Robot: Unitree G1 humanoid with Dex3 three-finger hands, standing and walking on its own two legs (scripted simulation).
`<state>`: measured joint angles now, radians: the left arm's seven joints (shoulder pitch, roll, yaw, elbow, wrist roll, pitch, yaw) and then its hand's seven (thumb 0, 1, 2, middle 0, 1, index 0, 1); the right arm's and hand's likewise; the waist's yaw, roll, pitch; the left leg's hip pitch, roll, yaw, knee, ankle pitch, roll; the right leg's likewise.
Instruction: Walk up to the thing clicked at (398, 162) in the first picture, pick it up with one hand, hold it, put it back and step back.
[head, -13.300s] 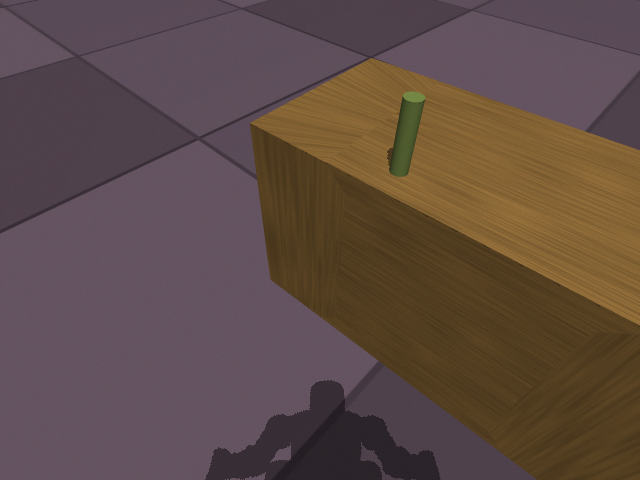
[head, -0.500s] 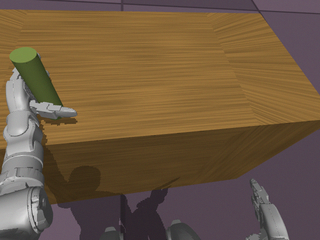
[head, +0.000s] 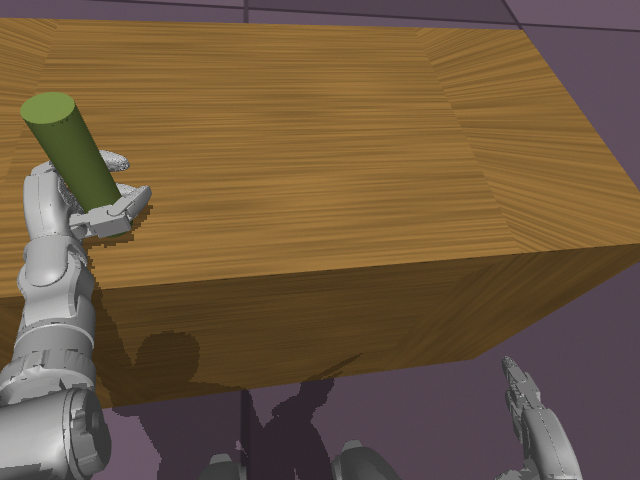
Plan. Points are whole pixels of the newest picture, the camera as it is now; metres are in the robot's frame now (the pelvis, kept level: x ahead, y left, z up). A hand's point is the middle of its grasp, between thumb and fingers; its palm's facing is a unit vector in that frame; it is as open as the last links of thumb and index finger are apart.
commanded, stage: settle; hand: left
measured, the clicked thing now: (87, 175) +0.48 +0.22 +0.09
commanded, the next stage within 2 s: lift in 1.12 s
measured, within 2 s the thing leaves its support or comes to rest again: leaves its support in 0.24 s
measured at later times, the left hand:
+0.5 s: hand (97, 172) +0.48 +0.21 +0.10, palm faces +0.17 -0.99 -0.02, open 5.7 cm
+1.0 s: hand (91, 145) +0.49 +0.20 +0.13, palm faces +0.16 -0.99 -0.01, open 5.7 cm
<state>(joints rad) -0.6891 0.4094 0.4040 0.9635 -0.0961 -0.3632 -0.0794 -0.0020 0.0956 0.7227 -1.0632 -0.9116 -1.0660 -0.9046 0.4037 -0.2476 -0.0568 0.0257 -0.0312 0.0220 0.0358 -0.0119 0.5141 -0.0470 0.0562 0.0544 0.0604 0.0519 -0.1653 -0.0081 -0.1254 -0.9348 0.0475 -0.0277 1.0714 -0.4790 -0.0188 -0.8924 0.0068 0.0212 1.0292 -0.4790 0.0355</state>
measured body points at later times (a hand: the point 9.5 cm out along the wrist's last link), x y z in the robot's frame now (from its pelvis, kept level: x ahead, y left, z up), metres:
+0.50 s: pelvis +0.00 +0.00 +0.01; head +0.09 +0.02 +0.45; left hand +0.46 +0.26 +0.10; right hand +0.15 -0.26 -0.01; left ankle +0.01 +0.13 -0.66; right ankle +0.00 -0.14 -0.66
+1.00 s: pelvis +0.01 +0.00 +0.02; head +0.09 +0.01 +0.47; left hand +0.48 +0.26 +0.13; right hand +0.16 -0.26 -0.02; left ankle +0.01 +0.13 -0.66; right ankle +0.00 -0.14 -0.66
